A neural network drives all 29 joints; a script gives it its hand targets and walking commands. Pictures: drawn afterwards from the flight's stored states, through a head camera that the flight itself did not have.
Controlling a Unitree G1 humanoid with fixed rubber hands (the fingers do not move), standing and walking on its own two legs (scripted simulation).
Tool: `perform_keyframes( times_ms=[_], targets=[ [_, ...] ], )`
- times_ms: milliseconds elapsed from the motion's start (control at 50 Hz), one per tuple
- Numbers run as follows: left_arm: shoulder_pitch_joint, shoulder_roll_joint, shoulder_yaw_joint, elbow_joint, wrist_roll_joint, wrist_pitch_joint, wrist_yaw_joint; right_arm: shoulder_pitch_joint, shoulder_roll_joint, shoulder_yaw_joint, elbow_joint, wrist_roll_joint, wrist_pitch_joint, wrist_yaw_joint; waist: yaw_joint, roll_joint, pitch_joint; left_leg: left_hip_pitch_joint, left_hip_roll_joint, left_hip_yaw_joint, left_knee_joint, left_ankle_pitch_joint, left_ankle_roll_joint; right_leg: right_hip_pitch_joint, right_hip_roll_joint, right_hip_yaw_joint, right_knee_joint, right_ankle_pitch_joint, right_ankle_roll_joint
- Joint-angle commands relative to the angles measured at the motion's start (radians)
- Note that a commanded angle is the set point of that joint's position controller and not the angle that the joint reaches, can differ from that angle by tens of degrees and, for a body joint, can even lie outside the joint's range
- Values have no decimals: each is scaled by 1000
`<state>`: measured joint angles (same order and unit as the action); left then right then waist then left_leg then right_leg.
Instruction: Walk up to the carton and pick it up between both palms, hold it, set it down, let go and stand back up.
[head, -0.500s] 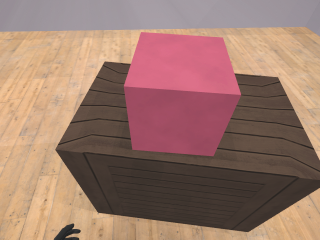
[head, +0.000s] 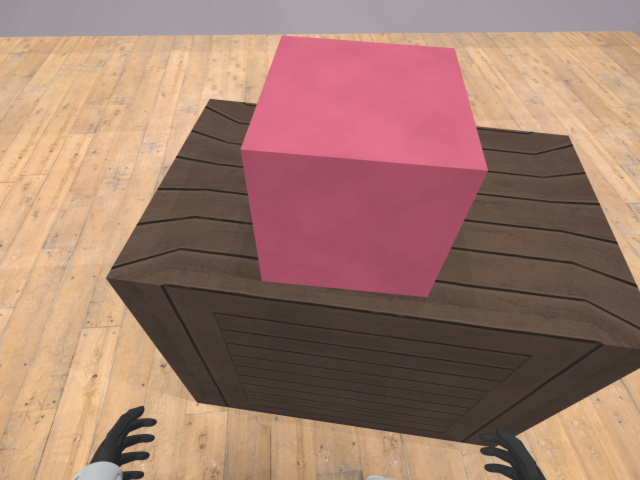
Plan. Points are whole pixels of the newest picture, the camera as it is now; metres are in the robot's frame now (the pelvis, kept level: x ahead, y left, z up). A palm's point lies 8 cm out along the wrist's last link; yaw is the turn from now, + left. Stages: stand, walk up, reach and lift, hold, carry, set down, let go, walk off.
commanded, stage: reach and lift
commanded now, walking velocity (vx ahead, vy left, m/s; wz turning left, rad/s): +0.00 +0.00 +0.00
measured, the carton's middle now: (355, 168) +0.56 -0.02 +0.06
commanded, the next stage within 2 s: none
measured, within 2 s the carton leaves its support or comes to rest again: neither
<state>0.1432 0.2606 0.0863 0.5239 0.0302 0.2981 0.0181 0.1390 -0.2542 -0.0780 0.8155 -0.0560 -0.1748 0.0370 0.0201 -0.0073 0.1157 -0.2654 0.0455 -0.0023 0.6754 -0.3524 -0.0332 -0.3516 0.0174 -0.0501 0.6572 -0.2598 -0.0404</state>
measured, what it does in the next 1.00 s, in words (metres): shifts its weight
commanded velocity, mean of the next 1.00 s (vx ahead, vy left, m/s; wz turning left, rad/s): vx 0.00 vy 0.00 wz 0.00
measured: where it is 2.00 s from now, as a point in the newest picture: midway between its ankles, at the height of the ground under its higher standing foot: outside the picture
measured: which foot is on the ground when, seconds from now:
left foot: down 0.00-1.00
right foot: down 0.00-1.00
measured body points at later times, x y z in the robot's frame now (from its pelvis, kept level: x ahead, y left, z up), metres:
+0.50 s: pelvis +0.04 +0.02 +0.03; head +0.04 +0.03 +0.48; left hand +0.19 +0.27 -0.04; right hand +0.20 -0.22 -0.04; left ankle +0.00 +0.14 -0.72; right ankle +0.06 -0.09 -0.72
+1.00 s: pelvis +0.04 +0.03 +0.03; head +0.03 +0.04 +0.48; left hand +0.21 +0.24 +0.00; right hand +0.21 -0.23 +0.01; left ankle +0.00 +0.14 -0.72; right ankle +0.06 -0.09 -0.72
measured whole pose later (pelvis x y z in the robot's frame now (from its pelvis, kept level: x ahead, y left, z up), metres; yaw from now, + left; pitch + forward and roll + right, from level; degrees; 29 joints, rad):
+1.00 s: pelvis +0.04 +0.03 +0.03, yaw -1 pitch -4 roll -1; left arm 0.39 0.21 -0.06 0.19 -0.13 -0.09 0.10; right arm 0.37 -0.25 -0.09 0.33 0.20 -0.22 0.08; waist 0.02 0.00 0.04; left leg 0.00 0.03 0.05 0.33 -0.26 -0.01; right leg -0.08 0.02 0.00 0.30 -0.14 0.00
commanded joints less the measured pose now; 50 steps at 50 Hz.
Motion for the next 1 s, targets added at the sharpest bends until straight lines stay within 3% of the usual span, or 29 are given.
perform_keyframes(
  times_ms=[0,60,220,420,680,800,980],
  targets=[
    [16,158,77,-189,4,-3,11,40,-118,-9,-155,12,-44,-8,6,-87,-148,-262,-28,107,-249,69,82,474,-40,107,-173,31,36],
    [25,163,72,-210,-20,-21,12,35,-91,-9,-206,18,-39,-15,8,-68,-148,-142,-52,106,-271,109,62,435,-44,94,-229,83,41],
    [43,144,42,-274,-53,-102,5,74,-40,-10,-299,42,-35,-24,2,6,-102,-48,-57,102,-364,168,47,448,-27,63,-304,108,36],
    [118,96,-27,-344,-107,-236,32,98,-69,-53,-345,79,-87,3,-4,25,-133,59,-47,74,-395,306,4,422,8,44,-348,195,17],
    [199,17,-70,-418,-109,-334,70,151,-132,-65,-439,182,-111,45,7,18,-128,146,-46,54,-391,451,-38,408,33,53,-374,302,-8],
    [218,8,-86,-461,-117,-376,79,186,-139,-63,-519,230,-109,49,8,21,-115,146,-52,53,-394,444,-44,413,30,68,-377,321,-16],
    [172,36,-127,-502,-179,-448,87,167,-124,-74,-657,266,-79,35,3,22,-110,105,-52,44,-403,312,-36,384,13,84,-369,233,-16]
  ],
)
